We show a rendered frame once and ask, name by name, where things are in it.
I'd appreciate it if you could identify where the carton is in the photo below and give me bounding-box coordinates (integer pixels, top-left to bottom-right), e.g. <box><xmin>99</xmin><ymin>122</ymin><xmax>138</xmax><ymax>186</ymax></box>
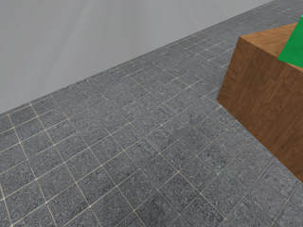
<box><xmin>277</xmin><ymin>15</ymin><xmax>303</xmax><ymax>68</ymax></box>

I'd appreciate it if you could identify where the pedestal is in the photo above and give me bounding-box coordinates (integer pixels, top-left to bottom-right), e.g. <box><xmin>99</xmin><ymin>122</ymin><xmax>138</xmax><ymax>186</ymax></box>
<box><xmin>216</xmin><ymin>23</ymin><xmax>303</xmax><ymax>183</ymax></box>

